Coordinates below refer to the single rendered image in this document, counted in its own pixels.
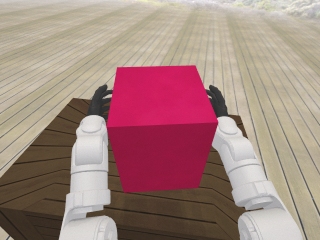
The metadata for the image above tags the robot left forearm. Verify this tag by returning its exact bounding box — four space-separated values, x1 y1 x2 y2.
59 115 111 240

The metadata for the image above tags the pedestal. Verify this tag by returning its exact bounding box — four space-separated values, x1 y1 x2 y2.
0 98 264 240

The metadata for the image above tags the left robot upper arm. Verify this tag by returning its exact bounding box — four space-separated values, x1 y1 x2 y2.
59 215 118 240

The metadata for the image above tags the right robot upper arm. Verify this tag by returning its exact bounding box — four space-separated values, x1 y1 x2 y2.
238 207 302 240

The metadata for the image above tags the robot right forearm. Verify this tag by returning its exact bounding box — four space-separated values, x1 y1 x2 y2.
212 116 303 240

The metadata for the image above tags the right robot hand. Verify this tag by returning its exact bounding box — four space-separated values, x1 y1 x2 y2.
205 85 229 118

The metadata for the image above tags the left robot hand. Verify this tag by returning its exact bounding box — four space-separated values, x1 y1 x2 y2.
87 84 113 120

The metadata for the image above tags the carton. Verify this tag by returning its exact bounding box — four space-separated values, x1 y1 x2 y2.
106 65 219 193

